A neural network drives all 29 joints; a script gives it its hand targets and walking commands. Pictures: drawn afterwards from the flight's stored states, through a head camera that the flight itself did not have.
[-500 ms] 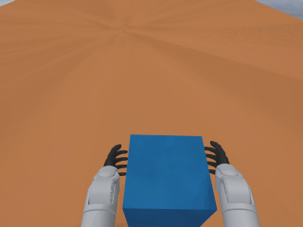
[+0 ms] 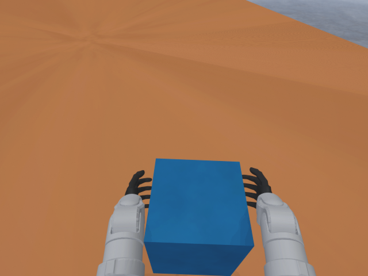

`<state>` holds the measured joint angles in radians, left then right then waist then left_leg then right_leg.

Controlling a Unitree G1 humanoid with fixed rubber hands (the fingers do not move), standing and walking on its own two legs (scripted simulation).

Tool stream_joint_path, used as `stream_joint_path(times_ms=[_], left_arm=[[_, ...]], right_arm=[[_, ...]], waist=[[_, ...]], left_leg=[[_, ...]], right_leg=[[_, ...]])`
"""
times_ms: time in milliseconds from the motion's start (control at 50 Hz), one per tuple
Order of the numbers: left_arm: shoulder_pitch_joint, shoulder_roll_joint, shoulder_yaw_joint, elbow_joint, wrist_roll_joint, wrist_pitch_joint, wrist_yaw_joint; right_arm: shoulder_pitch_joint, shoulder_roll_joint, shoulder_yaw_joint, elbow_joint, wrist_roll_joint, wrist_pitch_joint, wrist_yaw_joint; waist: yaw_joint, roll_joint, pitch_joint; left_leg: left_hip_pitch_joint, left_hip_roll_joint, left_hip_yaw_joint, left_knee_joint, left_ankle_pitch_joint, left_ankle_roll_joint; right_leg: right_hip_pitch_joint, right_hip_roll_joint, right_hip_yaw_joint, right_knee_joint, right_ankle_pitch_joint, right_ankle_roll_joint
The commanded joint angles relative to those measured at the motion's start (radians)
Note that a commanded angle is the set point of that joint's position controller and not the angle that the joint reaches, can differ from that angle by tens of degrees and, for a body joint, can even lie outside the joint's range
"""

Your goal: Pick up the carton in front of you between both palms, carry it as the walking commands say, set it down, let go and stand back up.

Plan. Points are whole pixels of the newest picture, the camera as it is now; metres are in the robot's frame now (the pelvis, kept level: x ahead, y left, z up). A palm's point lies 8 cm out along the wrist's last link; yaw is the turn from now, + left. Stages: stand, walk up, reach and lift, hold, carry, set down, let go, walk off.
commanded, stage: set down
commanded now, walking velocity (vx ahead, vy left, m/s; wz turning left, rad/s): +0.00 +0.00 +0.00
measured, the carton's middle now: (194, 219) +0.31 +0.02 -0.07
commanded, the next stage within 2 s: none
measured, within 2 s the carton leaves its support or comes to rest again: rests again in 1.94 s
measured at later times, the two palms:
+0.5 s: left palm (136, 225) +0.34 +0.19 -0.17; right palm (231, 219) +0.36 -0.10 -0.16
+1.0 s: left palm (136, 231) +0.38 +0.22 -0.31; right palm (217, 228) +0.40 -0.07 -0.30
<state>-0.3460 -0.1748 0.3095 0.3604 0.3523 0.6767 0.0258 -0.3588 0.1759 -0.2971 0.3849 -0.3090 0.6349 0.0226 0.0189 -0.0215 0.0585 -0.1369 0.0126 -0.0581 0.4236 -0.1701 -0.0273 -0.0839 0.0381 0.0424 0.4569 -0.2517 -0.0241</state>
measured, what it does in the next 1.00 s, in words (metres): lowers itself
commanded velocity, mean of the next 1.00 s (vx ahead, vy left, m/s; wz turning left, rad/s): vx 0.00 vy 0.00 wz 0.00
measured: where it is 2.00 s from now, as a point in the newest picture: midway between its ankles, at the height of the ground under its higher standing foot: outside the picture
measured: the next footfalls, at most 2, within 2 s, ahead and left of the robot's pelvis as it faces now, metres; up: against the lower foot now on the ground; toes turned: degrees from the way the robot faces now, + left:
none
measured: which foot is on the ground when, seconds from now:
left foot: down 0.00-1.00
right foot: down 0.00-1.00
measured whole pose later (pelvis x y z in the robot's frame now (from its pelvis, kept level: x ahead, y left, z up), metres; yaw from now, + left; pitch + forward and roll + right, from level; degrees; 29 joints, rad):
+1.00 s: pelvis -0.06 +0.02 -0.22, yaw -4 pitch +46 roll -2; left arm -0.86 0.01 0.46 0.65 0.27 0.28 0.01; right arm -0.88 0.18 -0.46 0.62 -0.25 0.24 -0.18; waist 0.07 -0.06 -0.23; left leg -1.89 0.00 -0.06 1.52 -0.42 -0.02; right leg -1.83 0.09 0.04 1.54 -0.51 0.03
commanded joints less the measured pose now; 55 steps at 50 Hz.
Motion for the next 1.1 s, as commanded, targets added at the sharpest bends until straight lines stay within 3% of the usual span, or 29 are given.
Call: stream_joint_path(times_ms=[0, 60, 120, 180, 240, 320, 420, 460, 520, 580, 640, 820, 1080], left_arm=[[-0.588, -0.925, -0.363, 0.125, -0.194, -0.079, -0.257], [-0.670, -0.852, -0.244, 0.209, -0.114, -0.122, -0.242], [-0.673, -0.735, -0.150, 0.225, -0.042, -0.192, -0.210], [-0.659, -0.654, -0.118, 0.233, -0.016, -0.282, -0.188], [-0.670, -0.672, -0.166, 0.226, -0.040, -0.378, -0.176], [-0.745, -0.782, -0.310, 0.220, -0.096, -0.498, -0.171], [-0.845, -0.855, -0.497, 0.120, -0.167, -0.540, -0.175], [-0.856, -0.857, -0.538, 0.092, -0.187, -0.523, -0.181], [-0.859, -0.855, -0.554, 0.094, -0.198, -0.475, -0.203], [-0.866, -0.836, -0.519, 0.142, -0.187, -0.422, -0.235], [-0.900, -0.821, -0.480, 0.190, -0.181, -0.388, -0.260], [-1.006, -0.735, -0.394, 0.280, -0.204, -0.402, -0.285], [-1.153, -0.562, -0.326, 0.326, -0.235, -0.431, -0.290]], right_arm=[[-0.628, 0.851, 0.390, 0.174, 0.156, -0.085, 0.267], [-0.649, 0.787, 0.185, 0.301, 0.033, -0.136, 0.241], [-0.622, 0.703, 0.049, 0.373, -0.061, -0.190, 0.209], [-0.608, 0.643, 0.008, 0.384, -0.094, -0.266, 0.190], [-0.622, 0.648, 0.053, 0.375, -0.074, -0.356, 0.186], [-0.703, 0.736, 0.201, 0.356, -0.007, -0.480, 0.196], [-0.784, 0.813, 0.409, 0.232, 0.092, -0.513, 0.202], [-0.795, 0.834, 0.459, 0.206, 0.121, -0.495, 0.204], [-0.802, 0.871, 0.481, 0.212, 0.141, -0.449, 0.211], [-0.820, 0.893, 0.450, 0.255, 0.135, -0.395, 0.217], [-0.851, 0.906, 0.414, 0.295, 0.129, -0.361, 0.207], [-0.963, 0.899, 0.364, 0.329, 0.140, -0.382, 0.114], [-1.156, 0.850, 0.373, 0.325, 0.191, -0.418, 0.006]], waist=[[0.026, 0.017, -0.136], [-0.018, 0.037, -0.105], [-0.016, 0.046, -0.119], [-0.009, 0.044, -0.220], [-0.005, 0.049, -0.359], [-0.012, 0.059, -0.625], [-0.011, 0.051, -1.056], [0.001, 0.044, -1.144], [0.023, 0.031, -1.145], [0.045, 0.025, -1.073], [0.058, 0.023, -1.045], [0.076, 0.013, -1.113], [0.139, -0.029, -1.214]], left_leg=[[0.061, -0.117, 0.025, -0.004, -0.138, 0.035], [0.008, -0.107, 0.022, 0.043, -0.166, 0.032], [-0.093, -0.107, 0.023, 0.090, -0.114, 0.026], [-0.196, -0.113, 0.026, 0.173, -0.014, 0.015], [-0.237, -0.117, 0.020, 0.253, 0.095, 0.010], [-0.251, -0.117, 0.003, 0.376, 0.234, 0.003], [-0.236, -0.118, -0.006, 0.557, 0.400, -0.004], [-0.283, -0.122, 0.002, 0.605, 0.385, -0.006], [-0.444, -0.134, 0.023, 0.651, 0.251, -0.007], [-0.616, -0.139, 0.046, 0.683, 0.099, -0.001], [-0.736, -0.141, 0.062, 0.727, 0.028, 0.004], [-0.989, -0.151, 0.095, 0.893, 0.040, 0.002], [-1.208, -0.141, 0.126, 1.101, 0.008, 0.002]], right_leg=[[-0.192, 0.021, 0.041, -0.104, -0.148, -0.003], [-0.304, 0.044, 0.024, -0.039, -0.167, -0.025], [-0.372, 0.061, 0.014, 0.041, -0.107, -0.024], [-0.468, 0.073, 0.008, 0.131, -0.030, -0.014], [-0.580, 0.096, -0.003, 0.213, 0.025, -0.010], [-0.735, 0.117, -0.015, 0.339, 0.074, 0.001], [-0.936, 0.135, -0.040, 0.500, 0.137, 0.025], [-1.010, 0.139, -0.048, 0.550, 0.120, 0.036], [-1.092, 0.140, -0.055, 0.610, 0.049, 0.048], [-1.166, 0.144, -0.061, 0.653, -0.034, 0.049], [-1.234, 0.148, -0.067, 0.693, -0.078, 0.051], [-1.359, 0.165, -0.072, 0.835, -0.057, 0.066], [-1.453, 0.194, -0.093, 1.044, -0.095, 0.081]])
